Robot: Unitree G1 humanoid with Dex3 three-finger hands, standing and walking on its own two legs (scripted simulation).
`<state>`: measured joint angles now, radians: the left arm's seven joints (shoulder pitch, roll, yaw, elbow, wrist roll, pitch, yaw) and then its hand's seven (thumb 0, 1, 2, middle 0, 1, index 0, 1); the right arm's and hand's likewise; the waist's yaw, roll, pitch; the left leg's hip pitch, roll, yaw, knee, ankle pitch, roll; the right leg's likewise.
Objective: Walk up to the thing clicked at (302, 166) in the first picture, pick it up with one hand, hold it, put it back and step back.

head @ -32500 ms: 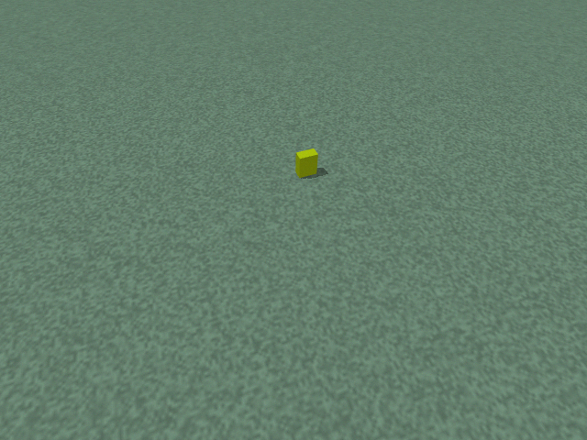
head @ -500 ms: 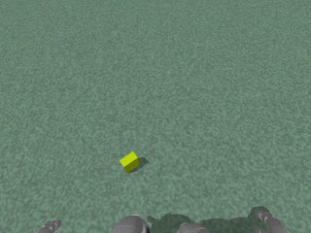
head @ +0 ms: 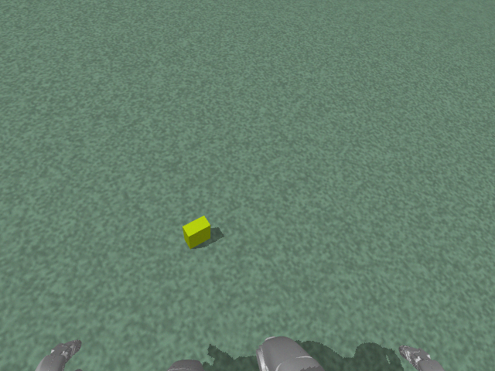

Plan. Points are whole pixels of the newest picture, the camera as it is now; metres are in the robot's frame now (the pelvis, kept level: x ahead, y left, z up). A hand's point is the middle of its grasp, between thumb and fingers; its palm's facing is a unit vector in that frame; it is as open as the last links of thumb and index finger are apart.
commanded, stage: step back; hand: left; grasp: from the side
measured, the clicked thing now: (197, 232) +0.65 +0.15 -0.71
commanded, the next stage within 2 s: none
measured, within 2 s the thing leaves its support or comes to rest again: neither
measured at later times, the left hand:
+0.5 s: hand out of the picture -0.03 +0.22 -0.13, palm faces +0.00 -0.91 -0.42, open 7.4 cm
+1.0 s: hand out of the picture -0.27 +0.18 -0.17, palm faces -0.02 -0.92 -0.40, open 7.4 cm
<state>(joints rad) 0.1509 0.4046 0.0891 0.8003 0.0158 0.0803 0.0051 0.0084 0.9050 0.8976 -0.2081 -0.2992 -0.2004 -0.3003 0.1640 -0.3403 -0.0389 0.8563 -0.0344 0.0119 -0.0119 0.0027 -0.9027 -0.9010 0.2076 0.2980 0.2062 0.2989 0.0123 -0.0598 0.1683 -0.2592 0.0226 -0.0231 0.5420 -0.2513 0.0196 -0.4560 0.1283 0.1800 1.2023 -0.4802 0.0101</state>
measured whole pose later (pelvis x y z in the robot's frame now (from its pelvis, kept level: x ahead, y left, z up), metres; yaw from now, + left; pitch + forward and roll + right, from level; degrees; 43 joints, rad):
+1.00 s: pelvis -0.35 -0.10 -0.03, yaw -1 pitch -3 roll -3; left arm 0.18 0.38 0.07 0.88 0.03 0.06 -0.01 0.01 0.91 0.90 -0.21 -0.30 -0.20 -0.30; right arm 0.07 -0.43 -0.06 0.79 -0.03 0.04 -0.02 0.00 -0.90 -0.90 0.21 0.30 0.20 0.30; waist 0.02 0.06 0.20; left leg -0.49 0.11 -0.07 0.73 -0.23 0.00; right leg -0.23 0.05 0.02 0.68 -0.40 0.01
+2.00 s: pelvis -0.37 -0.10 -0.01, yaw +5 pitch -2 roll +0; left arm 0.16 0.39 0.04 1.00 0.00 0.00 0.00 0.01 0.90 0.90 -0.21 -0.30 -0.20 -0.30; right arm 0.16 -0.34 -0.04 1.02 -0.03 0.00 0.01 0.00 -0.91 -0.90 0.20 0.30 0.20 0.30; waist 0.03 -0.03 0.09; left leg -0.31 0.02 -0.01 0.62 -0.27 -0.01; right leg -0.25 -0.03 -0.01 0.63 -0.36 -0.01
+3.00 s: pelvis -0.37 -0.10 +0.01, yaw +3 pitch -2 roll +0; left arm 0.11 0.36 -0.01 1.14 0.01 -0.01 -0.01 0.01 0.90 0.90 -0.21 -0.30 -0.20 -0.30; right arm 0.11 -0.34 -0.01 1.16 -0.01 -0.01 0.02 0.00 -0.91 -0.90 0.20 0.30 0.20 0.30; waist -0.01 -0.01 0.05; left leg -0.15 0.03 0.01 0.32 -0.14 -0.02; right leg -0.10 -0.02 0.00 0.32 -0.18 0.02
